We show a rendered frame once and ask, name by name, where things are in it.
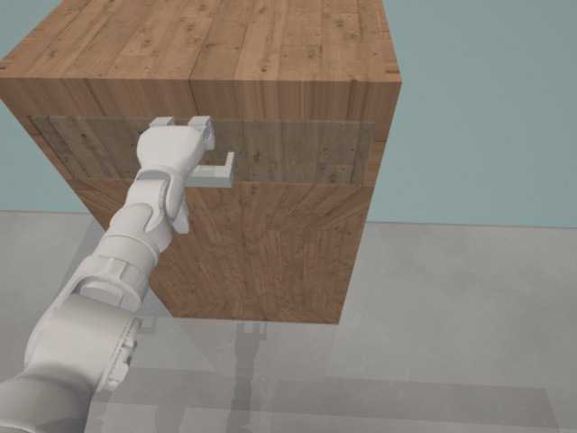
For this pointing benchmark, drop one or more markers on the cabinet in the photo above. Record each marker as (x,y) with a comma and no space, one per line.
(262,251)

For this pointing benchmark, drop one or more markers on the robot left hand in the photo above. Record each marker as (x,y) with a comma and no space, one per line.
(178,147)

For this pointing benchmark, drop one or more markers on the robot left forearm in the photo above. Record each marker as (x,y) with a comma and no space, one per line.
(118,271)

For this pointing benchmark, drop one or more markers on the drawer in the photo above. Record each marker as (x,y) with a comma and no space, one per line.
(266,150)

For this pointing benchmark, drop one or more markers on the handle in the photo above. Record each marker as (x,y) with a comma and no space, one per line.
(212,176)

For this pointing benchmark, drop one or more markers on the robot left upper arm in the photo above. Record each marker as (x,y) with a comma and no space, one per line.
(87,347)

